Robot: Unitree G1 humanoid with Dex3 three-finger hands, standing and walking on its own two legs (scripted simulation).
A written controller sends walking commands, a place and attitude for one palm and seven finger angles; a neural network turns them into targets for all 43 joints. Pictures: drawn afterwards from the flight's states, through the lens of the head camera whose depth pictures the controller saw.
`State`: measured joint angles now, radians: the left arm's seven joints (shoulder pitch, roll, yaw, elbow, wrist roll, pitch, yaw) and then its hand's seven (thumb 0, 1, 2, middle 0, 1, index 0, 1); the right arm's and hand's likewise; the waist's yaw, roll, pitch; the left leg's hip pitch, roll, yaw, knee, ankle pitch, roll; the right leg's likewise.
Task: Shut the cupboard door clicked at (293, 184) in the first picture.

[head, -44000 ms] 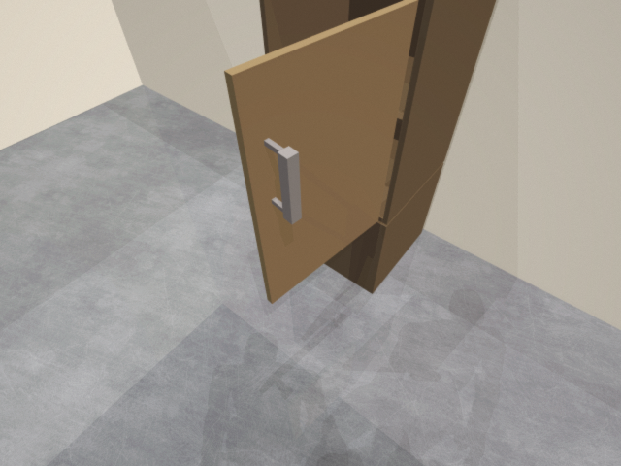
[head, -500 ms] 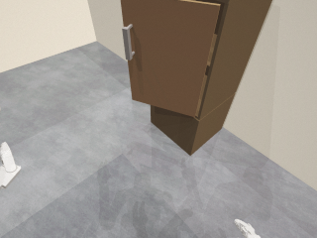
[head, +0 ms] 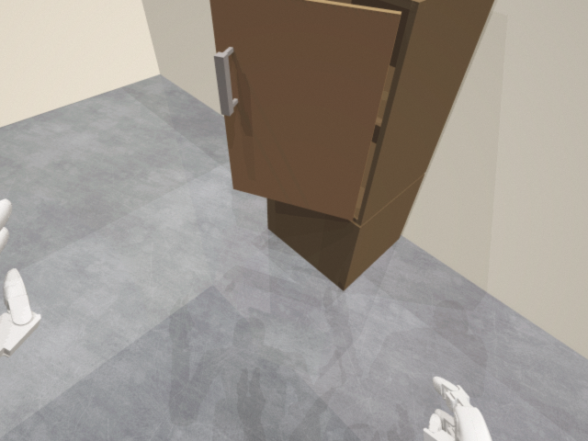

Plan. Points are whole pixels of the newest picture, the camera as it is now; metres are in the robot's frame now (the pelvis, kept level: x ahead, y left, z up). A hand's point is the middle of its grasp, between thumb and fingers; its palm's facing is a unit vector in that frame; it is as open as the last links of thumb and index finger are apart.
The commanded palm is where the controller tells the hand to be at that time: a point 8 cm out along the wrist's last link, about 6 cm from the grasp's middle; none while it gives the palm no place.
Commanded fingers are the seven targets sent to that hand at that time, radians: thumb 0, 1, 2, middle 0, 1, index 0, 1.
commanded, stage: let the arm hang, fingers relaxed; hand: left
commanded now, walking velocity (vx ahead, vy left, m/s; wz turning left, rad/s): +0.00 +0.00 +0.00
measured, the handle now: (228, 81) +0.89 +0.20 +0.05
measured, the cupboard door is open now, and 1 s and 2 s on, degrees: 27 27 27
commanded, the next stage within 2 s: look to check the result in 1.10 s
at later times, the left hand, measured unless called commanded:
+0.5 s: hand out of the picture -0.08 +0.20 -0.17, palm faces +0.02 -0.98 -0.21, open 7.1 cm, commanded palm none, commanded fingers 0.00 0.90 0.90 -0.20 -0.30 -0.20 -0.30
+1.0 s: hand out of the picture -0.06 +0.17 -0.17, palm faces +0.03 -0.99 -0.15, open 7.3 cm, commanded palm none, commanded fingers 0.00 0.90 0.90 -0.20 -0.30 -0.20 -0.30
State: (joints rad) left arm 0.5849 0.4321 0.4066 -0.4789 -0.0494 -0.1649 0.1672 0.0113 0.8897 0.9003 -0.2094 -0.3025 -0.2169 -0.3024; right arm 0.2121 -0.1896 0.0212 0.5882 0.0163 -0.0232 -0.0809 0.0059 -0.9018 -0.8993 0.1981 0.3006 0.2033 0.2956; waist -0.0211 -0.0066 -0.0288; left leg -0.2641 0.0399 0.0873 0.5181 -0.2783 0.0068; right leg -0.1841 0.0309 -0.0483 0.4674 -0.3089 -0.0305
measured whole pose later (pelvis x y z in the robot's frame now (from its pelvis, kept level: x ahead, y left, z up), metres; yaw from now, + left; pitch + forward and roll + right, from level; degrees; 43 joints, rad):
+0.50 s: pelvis -0.04 +0.01 +0.01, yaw +1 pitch -2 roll -1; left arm 0.36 0.20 0.01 1.09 0.02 0.02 0.03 -0.01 0.96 0.90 -0.20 -0.30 -0.21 -0.30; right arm 0.35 -0.16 0.01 1.09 -0.02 0.04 -0.03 0.00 -0.91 -0.90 0.20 0.30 0.20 0.29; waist -0.01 -0.01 0.04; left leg -0.22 0.01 0.08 0.42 -0.18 0.04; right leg -0.15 0.01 -0.06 0.39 -0.22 -0.02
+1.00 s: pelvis -0.04 +0.02 +0.01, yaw +0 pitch -2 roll +0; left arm 0.34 0.10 0.00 1.13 0.02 0.00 0.04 0.00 0.91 0.90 -0.20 -0.30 -0.20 -0.30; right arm 0.32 -0.12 -0.01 1.12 -0.02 0.01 -0.04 0.00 -0.91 -0.90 0.20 0.30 0.20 0.30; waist -0.01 0.00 0.00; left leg -0.21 -0.01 0.11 0.39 -0.16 0.05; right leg -0.16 -0.01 -0.04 0.41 -0.22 0.00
